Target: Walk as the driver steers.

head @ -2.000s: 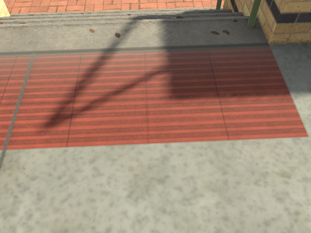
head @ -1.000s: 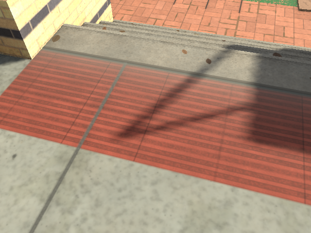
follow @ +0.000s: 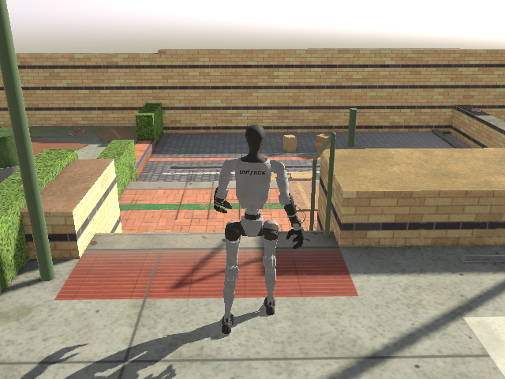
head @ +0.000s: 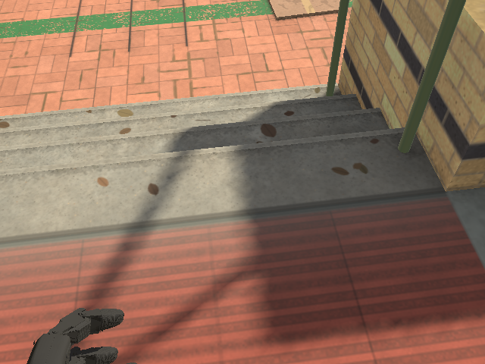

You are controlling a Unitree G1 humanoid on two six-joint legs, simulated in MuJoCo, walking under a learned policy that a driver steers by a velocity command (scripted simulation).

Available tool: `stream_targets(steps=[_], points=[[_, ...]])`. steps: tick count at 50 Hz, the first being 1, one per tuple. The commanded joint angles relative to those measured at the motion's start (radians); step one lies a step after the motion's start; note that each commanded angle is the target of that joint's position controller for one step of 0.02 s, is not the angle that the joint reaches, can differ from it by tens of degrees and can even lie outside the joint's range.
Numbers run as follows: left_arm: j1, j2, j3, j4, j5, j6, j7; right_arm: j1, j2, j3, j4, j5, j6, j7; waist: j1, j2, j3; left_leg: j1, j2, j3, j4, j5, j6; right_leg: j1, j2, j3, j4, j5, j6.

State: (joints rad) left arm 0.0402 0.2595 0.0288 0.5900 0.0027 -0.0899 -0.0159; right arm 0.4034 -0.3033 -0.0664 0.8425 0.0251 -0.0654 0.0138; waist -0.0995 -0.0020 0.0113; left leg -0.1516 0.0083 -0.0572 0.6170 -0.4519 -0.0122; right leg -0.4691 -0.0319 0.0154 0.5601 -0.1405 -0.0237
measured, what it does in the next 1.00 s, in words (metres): walks ahead, turning left: left foot, then right foot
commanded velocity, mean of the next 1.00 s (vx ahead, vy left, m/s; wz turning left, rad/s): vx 0.45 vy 0.00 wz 0.53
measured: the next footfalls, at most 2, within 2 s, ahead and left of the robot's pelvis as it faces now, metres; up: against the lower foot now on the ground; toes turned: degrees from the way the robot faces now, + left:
left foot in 0.48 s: +0.38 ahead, +0.17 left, +0.00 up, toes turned +19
right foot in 0.94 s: +0.68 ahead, +0.10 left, +0.00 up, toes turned +29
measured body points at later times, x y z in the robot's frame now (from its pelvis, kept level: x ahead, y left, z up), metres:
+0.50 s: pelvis +0.26 +0.05 -0.01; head +0.29 +0.06 +0.44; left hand +0.18 +0.34 -0.13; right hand +0.55 -0.11 -0.08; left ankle +0.34 +0.16 -0.73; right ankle +0.10 -0.12 -0.71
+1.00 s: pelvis +0.51 +0.12 -0.01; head +0.54 +0.14 +0.44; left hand +0.58 +0.45 -0.07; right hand +0.74 -0.09 -0.12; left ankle +0.35 +0.16 -0.69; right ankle +0.68 +0.10 -0.72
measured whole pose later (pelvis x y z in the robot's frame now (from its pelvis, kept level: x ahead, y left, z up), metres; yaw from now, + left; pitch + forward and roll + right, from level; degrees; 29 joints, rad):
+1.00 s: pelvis +0.51 +0.12 -0.01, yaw +35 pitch +2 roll -1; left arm 0.03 0.26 0.04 0.63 0.03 -0.10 -0.01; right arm 0.30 -0.32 -0.08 0.71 0.02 0.00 -0.03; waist -0.07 0.02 0.04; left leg -0.28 -0.13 -0.22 0.94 -0.57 0.01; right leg -0.50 0.04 0.02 0.53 -0.07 -0.02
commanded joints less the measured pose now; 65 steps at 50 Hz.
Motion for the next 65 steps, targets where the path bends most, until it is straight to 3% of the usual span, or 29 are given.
stream_targets(steps=[1,2,4,6,11,18,22,24,25,26,27,28,29,31,34,39,43,46,47,48,49,50,51,52,54,58,62,64,65], points=[[0.407,0.248,0.093,0.026,0.017,0.006,0.013,-0.005,-0.071,0.003,-0.117,0.02,-0.034,-0.009,0.214,-0.255,-0.289,-0.653,-0.009,-0.054,0.633,-0.114,0.014,0.748,-0.398,0.708,-0.256,-0.332,-0.242],[0.359,0.19,0.074,0.025,0.004,0.002,0.01,-0.066,-0.121,-0.013,-0.129,0.025,-0.029,-0.01,0.209,-0.185,-0.18,-0.703,0.032,-0.062,0.684,-0.028,0.02,0.667,-0.368,0.569,-0.262,-0.342,-0.211],[0.244,0.116,0.05,0.027,0.007,-0.003,0.004,-0.127,-0.107,-0.018,-0.139,0.005,-0.013,-0.013,0.156,-0.13,-0.072,-0.648,0.086,-0.046,0.631,0.109,0.016,0.479,-0.284,0.353,-0.302,-0.16,-0.176],[0.198,0.096,0.049,0.038,0.012,-0.015,0.005,-0.122,-0.076,-0.019,-0.143,0.006,0.01,-0.007,0.114,-0.132,-0.031,-0.565,0.111,-0.05,0.578,0.173,0.009,0.373,-0.248,0.222,-0.359,-0.028,-0.16],[0.219,0.133,0.072,0.088,0.01,-0.027,0.023,-0.208,-0.025,-0.007,-0.182,-0.003,0.033,0.004,0.109,-0.056,0.007,-0.598,0.11,-0.049,0.398,0.322,-0.01,0.384,-0.247,0.024,-0.406,0.179,-0.163],[0.288,0.198,0.096,0.144,-0.012,-0.001,0.033,-0.417,-0.013,0.008,-0.254,0.0,0.027,0.046,0.175,-0.042,0.078,-0.543,0.083,0.06,0.083,0.436,0.038,0.468,-0.253,-0.148,-0.396,0.206,-0.12],[0.292,0.25,0.111,0.157,-0.029,0.025,0.039,-0.382,-0.066,-0.018,-0.279,-0.003,0.032,0.056,0.118,-0.092,0.012,-0.384,-0.012,0.159,0.034,0.255,0.112,0.553,-0.261,-0.213,-0.192,0.704,-0.083],[0.282,0.242,0.103,0.149,-0.034,0.036,0.047,-0.097,-0.161,-0.075,-0.208,0.002,0.04,0.039,-0.037,-0.072,-0.142,0.037,-0.093,0.168,-0.058,0.31,0.181,0.41,-0.202,-0.262,0.197,0.767,-0.031],[0.316,0.147,0.071,0.122,0.011,0.027,0.046,0.009,-0.255,-0.1,-0.183,0.007,0.051,0.015,-0.035,0.126,-0.22,0.337,0.112,-0.148,-0.049,0.398,0.249,0.099,-0.134,-0.251,0.537,0.093,0.02],[0.351,0.079,0.041,0.058,0.009,-0.008,0.039,-0.047,-0.321,-0.096,-0.224,0.002,0.035,0.019,0.053,0.272,-0.368,0.559,0.325,-0.767,-0.243,0.145,0.461,-0.247,0.074,-0.051,0.838,-0.478,0.069],[0.226,0.18,0.06,0.04,-0.032,-0.041,0.025,-0.023,-0.236,-0.075,-0.227,-0.003,0.024,0.026,-0.025,0.12,-0.357,0.544,0.323,-0.752,-0.332,0.085,0.418,-0.359,0.025,0.091,0.877,-0.412,0.054],[0.177,0.183,0.058,0.021,-0.051,-0.054,0.02,-0.054,-0.187,-0.062,-0.214,-0.004,0.013,0.025,-0.01,0.102,-0.221,0.432,0.289,-0.6,-0.329,0.132,0.38,-0.4,-0.014,0.074,0.825,-0.327,0.035],[0.179,0.172,0.055,0.037,-0.029,-0.057,0.028,-0.119,-0.152,-0.05,-0.22,-0.001,0.006,0.024,0.043,0.011,-0.135,0.267,0.241,-0.479,-0.324,0.242,0.34,-0.344,-0.061,0.073,0.735,-0.253,0.031],[0.201,0.184,0.068,0.048,0.007,-0.039,0.032,-0.21,-0.106,-0.034,-0.244,-0.017,0.004,0.016,0.111,0.036,-0.08,0.056,0.177,-0.352,-0.352,0.418,0.312,-0.204,-0.101,0.077,0.618,-0.182,0.044],[0.19,0.142,0.057,0.043,0.017,-0.012,0.032,-0.2,-0.123,-0.039,-0.225,-0.016,-0.003,0.001,0.126,0.034,-0.058,-0.063,0.145,-0.27,-0.381,0.561,0.322,-0.161,-0.088,0.046,0.5,-0.124,0.079],[-0.007,0.084,0.031,-0.004,0.017,-0.016,0.021,-0.135,-0.15,-0.048,-0.185,-0.002,0.014,-0.026,0.059,0.069,-0.01,-0.145,0.049,-0.166,-0.329,0.593,0.236,-0.074,0.002,0.014,0.11,0.189,0.097],[-0.06,0.117,0.045,-0.02,0.002,-0.023,0.002,-0.072,-0.146,-0.05,-0.16,0.005,0.046,-0.04,0.04,0.106,-0.047,-0.063,0.066,-0.261,-0.209,0.587,0.192,0.005,0.068,0.04,-0.035,0.21,0.076],[0.036,0.146,0.065,-0.001,0.009,-0.031,0.0,-0.135,-0.128,-0.048,-0.191,0.001,0.058,-0.05,0.109,0.135,-0.083,-0.005,0.055,-0.334,-0.05,0.597,0.141,0.111,0.058,0.052,-0.129,0.197,0.024],[0.098,0.174,0.073,0.004,0.026,-0.037,0.006,-0.144,-0.092,-0.037,-0.21,-0.004,0.055,-0.048,0.139,0.102,-0.15,-0.047,0.0,-0.3,0.088,0.557,0.1,0.269,-0.012,0.078,-0.152,0.357,-0.019],[0.183,0.233,0.079,0.001,0.046,-0.035,0.014,-0.077,-0.025,-0.016,-0.231,-0.03,0.051,-0.047,0.131,-0.091,-0.293,-0.216,-0.087,-0.2,0.382,0.115,0.045,0.556,-0.243,0.263,-0.059,0.781,-0.104],[0.22,0.228,0.081,0.025,0.038,-0.014,0.008,0.103,-0.053,-0.01,-0.218,-0.005,0.047,-0.04,0.074,-0.349,-0.445,-0.423,-0.155,-0.15,0.621,-0.309,-0.003,0.76,-0.458,0.61,-0.081,0.732,-0.304],[0.172,0.172,0.07,0.0,0.011,0.002,0.006,0.11,-0.15,-0.033,-0.179,0.0,0.057,-0.038,0.085,-0.205,-0.401,-0.471,-0.078,-0.165,0.731,-0.222,-0.035,0.671,-0.425,0.632,-0.134,0.431,-0.296],[0.133,0.12,0.053,-0.015,0.013,0.017,0.013,-0.013,-0.175,-0.042,-0.193,0.006,0.075,-0.042,0.116,-0.127,-0.28,-0.506,-0.052,-0.116,0.768,-0.144,-0.056,0.569,-0.349,0.493,-0.156,0.273,-0.248],[0.087,0.092,0.037,-0.013,0.02,0.031,0.015,-0.07,-0.16,-0.041,-0.201,0.003,0.095,-0.05,0.109,-0.071,-0.197,-0.499,-0.03,-0.09,0.736,-0.098,-0.066,0.441,-0.29,0.399,-0.187,0.185,-0.22],[0.028,0.098,0.033,0.001,0.028,0.042,0.015,-0.099,-0.109,-0.033,-0.216,-0.007,0.118,-0.055,0.073,-0.102,-0.09,-0.39,0.001,-0.061,0.598,-0.052,-0.066,0.219,-0.206,0.266,-0.248,0.145,-0.189],[0.018,0.088,0.034,0.039,0.02,0.041,0.008,-0.091,-0.005,0.006,-0.195,-0.034,0.101,-0.049,0.068,-0.141,-0.14,-0.178,0.019,0.001,0.23,0.012,-0.058,0.17,-0.15,0.149,-0.243,0.314,-0.2],[0.035,0.118,0.037,0.053,-0.012,0.065,0.001,-0.102,-0.036,-0.005,-0.177,-0.037,0.097,-0.035,0.054,-0.127,-0.123,0.01,-0.019,0.042,-0.108,0.261,-0.017,0.116,-0.13,0.196,-0.233,-0.043,-0.169],[0.074,0.094,0.026,0.06,-0.004,0.061,-0.007,-0.132,-0.115,-0.019,-0.215,-0.058,0.096,-0.044,0.067,-0.028,-0.089,0.098,0.12,-0.094,-0.178,0.291,0.058,-0.009,-0.071,0.189,-0.178,-0.272,-0.062],[0.097,0.086,0.029,0.042,-0.007,0.06,-0.008,-0.164,-0.178,-0.039,-0.201,-0.053,0.103,-0.048,0.118,0.151,-0.052,-0.025,0.176,-0.136,-0.206,0.122,0.118,-0.008,0.023,0.065,-0.111,-0.3,-0.018]])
